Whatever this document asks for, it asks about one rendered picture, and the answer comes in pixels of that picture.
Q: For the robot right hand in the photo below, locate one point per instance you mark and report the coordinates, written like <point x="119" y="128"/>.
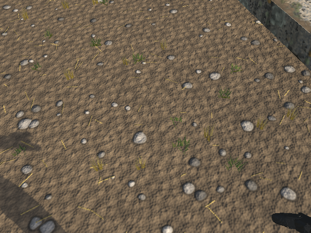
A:
<point x="300" y="222"/>

